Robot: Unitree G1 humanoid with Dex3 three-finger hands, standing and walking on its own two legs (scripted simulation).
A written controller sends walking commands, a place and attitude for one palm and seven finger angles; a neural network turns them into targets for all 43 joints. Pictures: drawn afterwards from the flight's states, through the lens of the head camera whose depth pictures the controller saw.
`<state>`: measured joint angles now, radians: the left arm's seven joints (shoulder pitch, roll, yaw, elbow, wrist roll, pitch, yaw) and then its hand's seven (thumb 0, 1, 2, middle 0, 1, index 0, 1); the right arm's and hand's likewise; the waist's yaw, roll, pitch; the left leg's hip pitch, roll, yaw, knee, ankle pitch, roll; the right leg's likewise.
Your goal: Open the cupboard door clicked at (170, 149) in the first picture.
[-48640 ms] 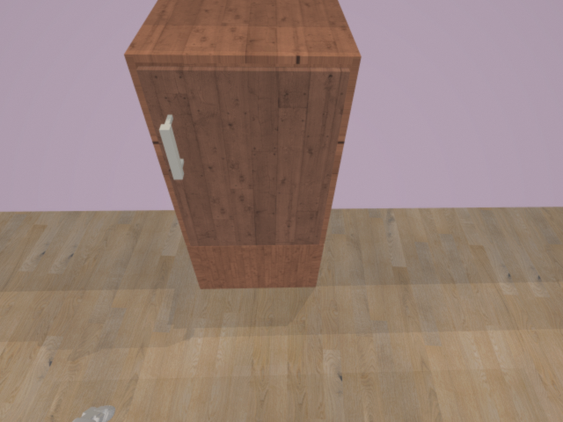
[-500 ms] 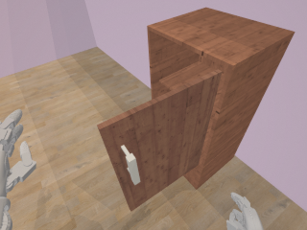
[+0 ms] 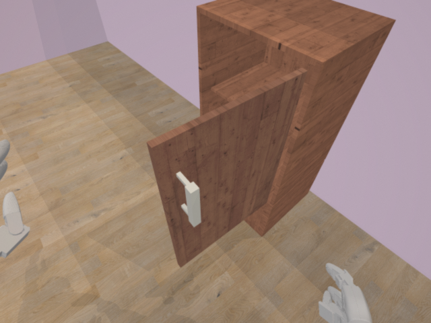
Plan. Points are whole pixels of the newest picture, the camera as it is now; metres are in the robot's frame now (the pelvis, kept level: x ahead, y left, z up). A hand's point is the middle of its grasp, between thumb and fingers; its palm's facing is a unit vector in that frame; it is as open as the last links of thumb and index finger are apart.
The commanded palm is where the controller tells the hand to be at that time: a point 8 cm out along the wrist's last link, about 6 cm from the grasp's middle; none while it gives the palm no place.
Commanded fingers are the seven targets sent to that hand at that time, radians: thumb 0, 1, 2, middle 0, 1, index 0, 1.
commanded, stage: step back with the hand held close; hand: left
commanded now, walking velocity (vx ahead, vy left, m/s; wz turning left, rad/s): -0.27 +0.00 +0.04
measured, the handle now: (188, 199) +0.37 +0.08 -0.02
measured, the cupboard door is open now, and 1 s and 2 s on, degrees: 87 87 87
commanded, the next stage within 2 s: stop stepping back and stand still in 0.58 s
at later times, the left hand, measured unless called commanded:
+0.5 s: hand out of the picture +0.12 +0.29 +0.17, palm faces +0.49 -0.74 -0.46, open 7.4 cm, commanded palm +0.06 +0.31 +0.18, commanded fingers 0.00 0.90 0.90 -0.20 -0.30 -0.20 -0.30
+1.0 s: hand out of the picture +0.05 +0.27 +0.16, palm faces +0.47 -0.78 -0.41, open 7.4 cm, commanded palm +0.01 +0.30 +0.18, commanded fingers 0.00 0.90 0.90 -0.20 -0.30 -0.20 -0.30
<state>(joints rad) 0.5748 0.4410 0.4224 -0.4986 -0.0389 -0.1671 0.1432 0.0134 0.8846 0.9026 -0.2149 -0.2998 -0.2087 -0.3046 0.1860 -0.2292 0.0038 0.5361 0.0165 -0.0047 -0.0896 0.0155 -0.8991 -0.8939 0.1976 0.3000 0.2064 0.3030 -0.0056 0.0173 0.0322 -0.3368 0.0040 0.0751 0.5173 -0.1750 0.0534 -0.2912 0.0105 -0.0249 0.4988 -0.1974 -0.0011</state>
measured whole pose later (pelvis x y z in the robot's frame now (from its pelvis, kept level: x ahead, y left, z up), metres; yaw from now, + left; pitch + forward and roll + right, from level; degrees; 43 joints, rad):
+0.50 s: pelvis -0.07 +0.00 +0.00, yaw +2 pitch +3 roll -4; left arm 0.55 0.45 0.48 -0.53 -0.05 -0.22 0.18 0.01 0.88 0.90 -0.21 -0.30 -0.21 -0.30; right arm 0.19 -0.16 0.01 0.63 -0.02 -0.10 -0.06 0.02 -0.90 -0.89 0.20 0.30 0.21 0.30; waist 0.01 0.01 -0.03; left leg -0.50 0.04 0.03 0.45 -0.01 0.06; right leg -0.24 0.08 0.00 0.77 -0.49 -0.01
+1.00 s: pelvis -0.14 +0.00 -0.01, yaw -1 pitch +1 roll -2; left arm 0.57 0.42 0.44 -0.47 -0.05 -0.20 0.15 0.01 0.88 0.90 -0.22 -0.30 -0.21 -0.30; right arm 0.31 -0.26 -0.01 0.69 0.01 -0.10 -0.10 0.02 -0.90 -0.89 0.20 0.30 0.21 0.30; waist 0.00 -0.02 -0.09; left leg -0.37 0.00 -0.01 0.63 -0.28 0.01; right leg -0.12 0.02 -0.01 0.53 -0.42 0.01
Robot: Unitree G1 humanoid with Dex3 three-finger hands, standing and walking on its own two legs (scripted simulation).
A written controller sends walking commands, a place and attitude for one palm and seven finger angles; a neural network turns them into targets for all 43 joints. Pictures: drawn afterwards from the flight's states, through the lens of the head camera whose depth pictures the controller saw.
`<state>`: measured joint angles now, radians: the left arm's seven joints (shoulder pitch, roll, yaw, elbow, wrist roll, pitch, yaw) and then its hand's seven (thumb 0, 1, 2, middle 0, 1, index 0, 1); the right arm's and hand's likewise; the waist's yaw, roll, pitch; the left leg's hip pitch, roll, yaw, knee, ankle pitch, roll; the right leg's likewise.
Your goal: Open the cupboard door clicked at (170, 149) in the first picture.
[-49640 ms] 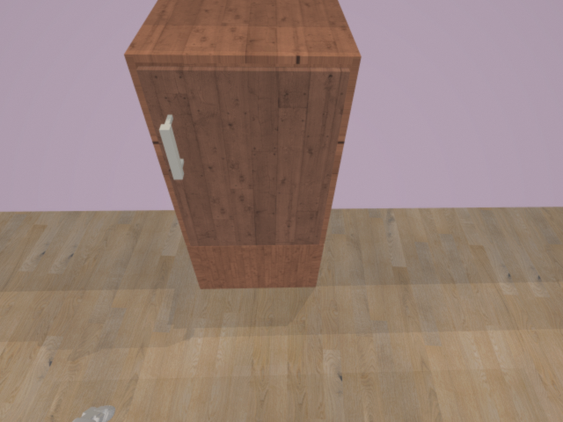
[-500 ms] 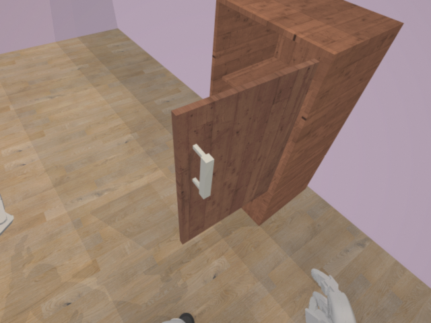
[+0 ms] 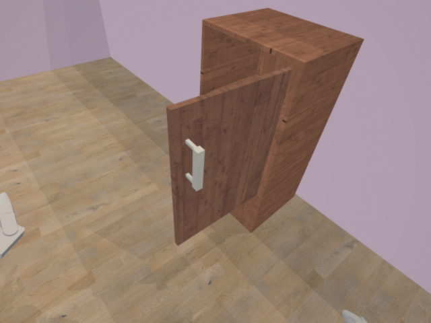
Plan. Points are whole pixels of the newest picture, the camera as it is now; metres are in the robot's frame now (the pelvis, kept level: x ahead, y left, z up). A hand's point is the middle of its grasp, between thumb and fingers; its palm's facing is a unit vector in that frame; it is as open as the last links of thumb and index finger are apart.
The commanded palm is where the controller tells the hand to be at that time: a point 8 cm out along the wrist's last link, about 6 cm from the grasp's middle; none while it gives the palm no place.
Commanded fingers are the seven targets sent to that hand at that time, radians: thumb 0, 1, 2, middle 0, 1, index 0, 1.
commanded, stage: stop stepping back and stand still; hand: left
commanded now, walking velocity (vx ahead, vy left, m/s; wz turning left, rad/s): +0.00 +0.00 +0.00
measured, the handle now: (193, 165) +0.51 +0.09 -0.01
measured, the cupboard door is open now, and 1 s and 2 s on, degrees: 87 87 87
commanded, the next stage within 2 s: let the arm hang, fingers relaxed in 1.02 s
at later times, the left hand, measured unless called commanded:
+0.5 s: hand (10, 278) +0.13 +0.27 +0.15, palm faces +0.48 -0.77 -0.41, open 7.4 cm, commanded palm +0.08 +0.29 +0.19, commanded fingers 0.00 0.90 0.90 -0.20 -0.30 -0.20 -0.30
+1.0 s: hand (7, 288) +0.12 +0.26 +0.15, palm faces +0.38 -0.81 -0.45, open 7.5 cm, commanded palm +0.07 +0.30 +0.19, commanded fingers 0.00 0.90 0.90 -0.20 -0.30 -0.20 -0.30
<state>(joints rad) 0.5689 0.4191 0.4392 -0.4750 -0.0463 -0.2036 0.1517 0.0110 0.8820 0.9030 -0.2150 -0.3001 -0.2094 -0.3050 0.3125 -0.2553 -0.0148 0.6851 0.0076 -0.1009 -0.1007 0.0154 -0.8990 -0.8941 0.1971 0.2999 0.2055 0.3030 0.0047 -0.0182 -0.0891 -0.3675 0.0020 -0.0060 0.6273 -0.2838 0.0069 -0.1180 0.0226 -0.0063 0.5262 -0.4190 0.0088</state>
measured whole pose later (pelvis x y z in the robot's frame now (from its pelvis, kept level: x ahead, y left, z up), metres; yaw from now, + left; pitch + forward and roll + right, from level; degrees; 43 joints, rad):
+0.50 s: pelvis -0.07 -0.01 +0.01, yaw -1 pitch -1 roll -1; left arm 0.49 0.34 0.38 -0.31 -0.03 -0.16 0.16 0.01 0.89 0.90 -0.21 -0.30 -0.21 -0.30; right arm 0.25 -0.25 0.00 0.72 0.01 -0.11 -0.10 0.02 -0.90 -0.89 0.20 0.30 0.21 0.30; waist 0.02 0.04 -0.01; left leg -0.26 0.02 -0.03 0.51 -0.24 -0.01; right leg -0.20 0.04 -0.06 0.47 -0.26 -0.04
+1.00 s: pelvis -0.08 +0.00 +0.02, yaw -1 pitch -1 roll -1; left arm 0.54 0.37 0.36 -0.41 -0.03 -0.16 0.15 0.02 0.89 0.90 -0.21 -0.30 -0.21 -0.30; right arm 0.23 -0.20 0.02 0.66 0.00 -0.13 -0.08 0.02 -0.90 -0.89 0.20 0.30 0.21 0.30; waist 0.01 0.01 0.04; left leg -0.25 0.01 -0.01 0.43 -0.17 0.01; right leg -0.20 0.03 -0.04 0.38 -0.18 -0.02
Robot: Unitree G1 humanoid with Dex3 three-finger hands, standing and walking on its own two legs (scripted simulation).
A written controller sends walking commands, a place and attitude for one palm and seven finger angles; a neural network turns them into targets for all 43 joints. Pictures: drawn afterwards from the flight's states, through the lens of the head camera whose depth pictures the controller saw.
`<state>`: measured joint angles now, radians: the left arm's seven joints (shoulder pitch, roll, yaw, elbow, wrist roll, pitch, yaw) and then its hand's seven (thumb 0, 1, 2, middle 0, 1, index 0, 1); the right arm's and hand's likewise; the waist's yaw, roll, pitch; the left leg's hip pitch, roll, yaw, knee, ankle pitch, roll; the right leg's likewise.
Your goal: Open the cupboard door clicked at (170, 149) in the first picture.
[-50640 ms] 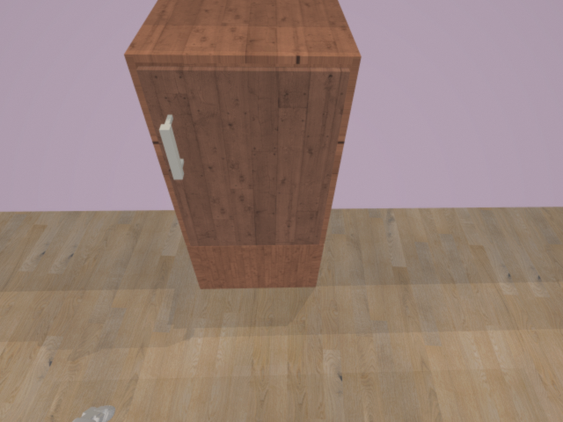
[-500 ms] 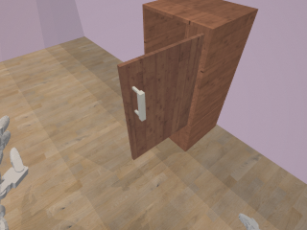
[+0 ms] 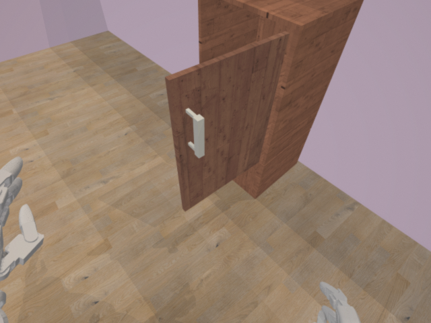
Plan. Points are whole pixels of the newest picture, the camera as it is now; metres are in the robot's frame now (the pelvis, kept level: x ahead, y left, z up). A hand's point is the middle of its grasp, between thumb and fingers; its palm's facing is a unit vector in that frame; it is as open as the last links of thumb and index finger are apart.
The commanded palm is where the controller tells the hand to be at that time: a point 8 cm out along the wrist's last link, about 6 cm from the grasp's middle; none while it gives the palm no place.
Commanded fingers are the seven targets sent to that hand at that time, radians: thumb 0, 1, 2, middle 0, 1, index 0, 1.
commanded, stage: stop stepping back and stand still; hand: left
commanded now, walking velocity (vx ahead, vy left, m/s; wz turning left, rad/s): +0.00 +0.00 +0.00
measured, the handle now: (194, 133) +0.59 +0.10 -0.03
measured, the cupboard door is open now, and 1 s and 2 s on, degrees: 87 87 87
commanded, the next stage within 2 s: let the arm hang, fingers relaxed in 0.02 s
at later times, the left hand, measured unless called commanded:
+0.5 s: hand out of the picture +0.01 +0.17 -0.19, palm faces +0.03 -0.99 -0.16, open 7.1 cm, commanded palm none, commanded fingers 0.00 0.90 0.90 -0.20 -0.30 -0.20 -0.30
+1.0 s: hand out of the picture +0.03 +0.17 -0.17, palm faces +0.05 -0.98 -0.21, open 7.4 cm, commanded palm none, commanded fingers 0.00 0.90 0.90 -0.20 -0.30 -0.20 -0.30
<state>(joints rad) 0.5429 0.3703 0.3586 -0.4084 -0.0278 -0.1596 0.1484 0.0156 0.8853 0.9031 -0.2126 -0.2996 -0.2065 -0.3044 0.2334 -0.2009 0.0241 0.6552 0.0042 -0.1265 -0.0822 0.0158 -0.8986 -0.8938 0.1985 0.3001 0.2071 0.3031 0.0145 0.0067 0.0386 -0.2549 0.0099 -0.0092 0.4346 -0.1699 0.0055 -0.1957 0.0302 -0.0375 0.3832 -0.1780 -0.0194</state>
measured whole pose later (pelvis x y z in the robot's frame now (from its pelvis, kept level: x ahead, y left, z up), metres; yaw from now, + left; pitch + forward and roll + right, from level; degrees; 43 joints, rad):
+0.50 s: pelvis -0.01 -0.01 -0.01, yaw +3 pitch -1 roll -1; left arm 0.28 0.20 0.00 0.95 0.02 0.04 0.01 0.01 0.96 0.90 -0.21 -0.30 -0.20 -0.30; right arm 0.21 -0.24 0.01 0.99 -0.02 0.03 -0.01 0.01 -0.90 -0.89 0.20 0.30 0.21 0.30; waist 0.00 -0.05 0.08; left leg -0.31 -0.01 -0.05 0.51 -0.19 0.00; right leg -0.26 0.01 -0.08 0.50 -0.24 -0.03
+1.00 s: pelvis +0.01 -0.01 +0.00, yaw +2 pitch -2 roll +0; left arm 0.22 0.16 0.01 1.13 0.01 0.00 0.02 0.00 0.91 0.90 -0.20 -0.30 -0.19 -0.30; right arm 0.26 -0.15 0.02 1.13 -0.02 0.02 -0.03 0.01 -0.91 -0.89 0.20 0.30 0.21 0.30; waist -0.01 0.02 0.05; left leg -0.23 -0.01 -0.04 0.43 -0.18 -0.01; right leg -0.18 0.01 -0.07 0.44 -0.23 -0.04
